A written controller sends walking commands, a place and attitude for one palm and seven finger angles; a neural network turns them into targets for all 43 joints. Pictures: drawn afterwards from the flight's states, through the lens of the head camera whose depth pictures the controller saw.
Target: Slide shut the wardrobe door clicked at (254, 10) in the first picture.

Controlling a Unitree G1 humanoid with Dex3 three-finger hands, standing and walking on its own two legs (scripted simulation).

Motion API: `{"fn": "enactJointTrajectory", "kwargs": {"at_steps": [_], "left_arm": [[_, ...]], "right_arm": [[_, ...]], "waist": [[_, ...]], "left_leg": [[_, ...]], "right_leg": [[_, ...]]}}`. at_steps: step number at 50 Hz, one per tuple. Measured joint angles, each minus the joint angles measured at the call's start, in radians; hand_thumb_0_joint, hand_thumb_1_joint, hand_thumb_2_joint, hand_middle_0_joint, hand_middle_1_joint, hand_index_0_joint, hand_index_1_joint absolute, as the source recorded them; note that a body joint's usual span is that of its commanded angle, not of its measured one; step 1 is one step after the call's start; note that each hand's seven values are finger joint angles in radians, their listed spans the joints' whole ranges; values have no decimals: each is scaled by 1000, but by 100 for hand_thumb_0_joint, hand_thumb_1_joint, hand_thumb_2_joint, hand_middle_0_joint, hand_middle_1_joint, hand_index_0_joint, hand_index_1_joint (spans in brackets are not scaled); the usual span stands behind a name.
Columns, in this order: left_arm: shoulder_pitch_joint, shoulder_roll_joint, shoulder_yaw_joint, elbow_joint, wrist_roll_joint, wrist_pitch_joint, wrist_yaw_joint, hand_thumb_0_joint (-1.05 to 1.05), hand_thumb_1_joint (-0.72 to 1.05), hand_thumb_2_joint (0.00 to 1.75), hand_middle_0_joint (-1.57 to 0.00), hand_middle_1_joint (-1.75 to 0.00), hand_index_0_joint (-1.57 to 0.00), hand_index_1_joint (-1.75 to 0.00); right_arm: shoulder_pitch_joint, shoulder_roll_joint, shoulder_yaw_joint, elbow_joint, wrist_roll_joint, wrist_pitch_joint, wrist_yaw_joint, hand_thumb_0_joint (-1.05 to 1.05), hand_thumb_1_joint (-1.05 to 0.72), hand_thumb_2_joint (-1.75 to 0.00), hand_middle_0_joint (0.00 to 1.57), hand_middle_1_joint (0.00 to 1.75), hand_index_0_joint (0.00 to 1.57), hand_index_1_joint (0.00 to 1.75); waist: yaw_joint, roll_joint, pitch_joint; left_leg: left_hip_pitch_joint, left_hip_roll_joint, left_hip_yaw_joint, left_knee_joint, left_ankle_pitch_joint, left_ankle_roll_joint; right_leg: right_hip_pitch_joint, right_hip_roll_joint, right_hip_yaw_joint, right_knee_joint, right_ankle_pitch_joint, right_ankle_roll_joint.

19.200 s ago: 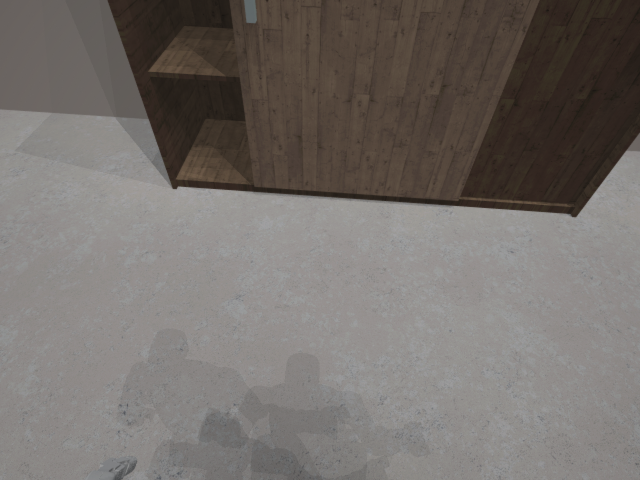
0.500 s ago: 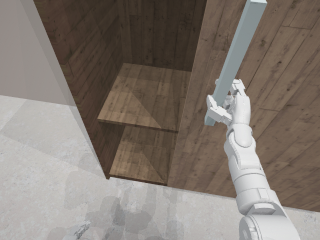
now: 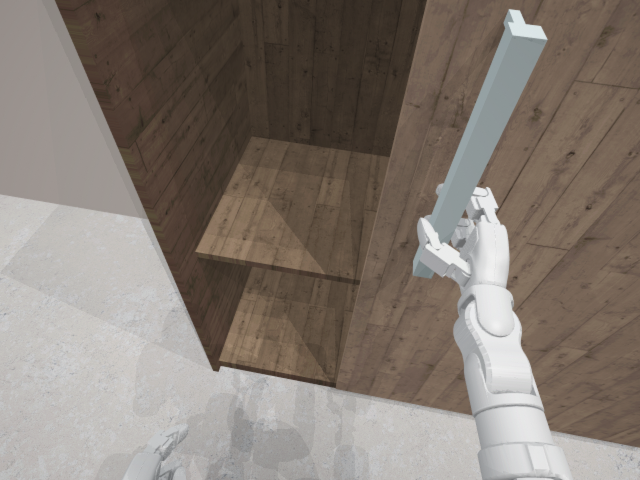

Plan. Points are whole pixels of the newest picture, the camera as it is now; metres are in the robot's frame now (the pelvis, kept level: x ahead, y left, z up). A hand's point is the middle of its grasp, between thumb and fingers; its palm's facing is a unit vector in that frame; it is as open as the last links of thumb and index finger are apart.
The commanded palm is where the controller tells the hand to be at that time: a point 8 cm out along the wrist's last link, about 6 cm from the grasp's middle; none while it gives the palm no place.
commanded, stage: tug the door sideways, standing still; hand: right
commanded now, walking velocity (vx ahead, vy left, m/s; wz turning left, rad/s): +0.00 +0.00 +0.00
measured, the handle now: (458, 171) +0.45 -0.10 +0.18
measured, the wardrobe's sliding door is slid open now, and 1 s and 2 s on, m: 0.37 0.33 0.18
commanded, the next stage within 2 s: step sideways, sliding the door along in 0.70 s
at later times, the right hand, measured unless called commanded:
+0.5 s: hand (421, 240) +0.39 -0.07 +0.11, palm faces +0.10 +0.99 -0.03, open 6.3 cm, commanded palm +0.37 -0.07 +0.11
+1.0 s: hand (396, 236) +0.39 -0.04 +0.11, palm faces -0.06 +0.99 -0.14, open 6.7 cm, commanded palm +0.38 -0.09 +0.11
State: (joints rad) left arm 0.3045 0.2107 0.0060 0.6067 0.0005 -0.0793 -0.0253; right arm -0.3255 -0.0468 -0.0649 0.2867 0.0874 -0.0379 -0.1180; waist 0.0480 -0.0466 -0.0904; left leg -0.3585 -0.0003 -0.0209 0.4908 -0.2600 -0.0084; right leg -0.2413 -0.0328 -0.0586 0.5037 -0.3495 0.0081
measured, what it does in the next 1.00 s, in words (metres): stands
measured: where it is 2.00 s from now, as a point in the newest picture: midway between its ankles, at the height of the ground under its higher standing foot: outside the picture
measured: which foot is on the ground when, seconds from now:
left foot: down 0.00-1.00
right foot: down 0.00-1.00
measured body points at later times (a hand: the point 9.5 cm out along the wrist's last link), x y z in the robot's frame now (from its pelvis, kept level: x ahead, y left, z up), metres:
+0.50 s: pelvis -0.01 -0.01 -0.01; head +0.02 +0.01 +0.44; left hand +0.12 +0.20 -0.14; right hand +0.38 -0.13 +0.12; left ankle -0.02 +0.13 -0.74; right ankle -0.09 -0.12 -0.74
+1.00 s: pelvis -0.04 +0.01 -0.01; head +0.01 +0.03 +0.43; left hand +0.06 +0.25 -0.15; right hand +0.39 -0.10 +0.12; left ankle -0.01 +0.13 -0.74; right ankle -0.09 -0.12 -0.74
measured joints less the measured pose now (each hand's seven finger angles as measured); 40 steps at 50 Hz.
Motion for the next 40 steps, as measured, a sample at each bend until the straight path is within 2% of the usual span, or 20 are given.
{"fn": "enactJointTrajectory", "kwargs": {"at_steps": [4,7,16,27,40], "left_arm": [[-13,4,2,11,3,5,8,1,90,90,-20,-30,-20,-30],[-32,6,6,31,8,12,11,1,90,90,-20,-30,-20,-30],[-39,-13,3,51,18,14,-7,1,90,90,-20,-30,-20,-30],[-1,-31,-3,82,24,-1,-32,1,90,90,-20,-30,-20,-30],[44,-12,6,123,27,-24,-39,1,90,90,-20,-30,-20,-30]], "right_arm": [[-19,17,48,-4,-13,5,-11,2,-60,-72,25,133,22,131],[-67,34,92,23,-27,20,-26,1,-65,-76,31,135,28,134],[-159,79,141,137,-36,1,-102,2,-64,-83,34,139,32,138],[-281,81,167,294,-24,-51,-150,1,-68,-81,30,140,26,140],[-395,82,166,455,-14,-117,-189,0,-69,-78,30,140,23,140]], "waist": [[-18,-3,10],[-29,-7,15],[-49,-7,12],[-42,-10,22],[-20,-7,29]], "left_leg": [[10,6,28,10,-20,-2],[2,11,53,28,-33,-3],[-13,35,85,54,-43,-7],[-54,47,93,84,-35,-11],[-109,45,82,115,-19,-5]], "right_leg": [[-2,1,27,14,-21,-1],[-17,3,49,29,-40,0],[-48,22,77,54,-40,-5],[-96,33,89,88,-42,-9],[-146,31,80,119,-28,-5]]}}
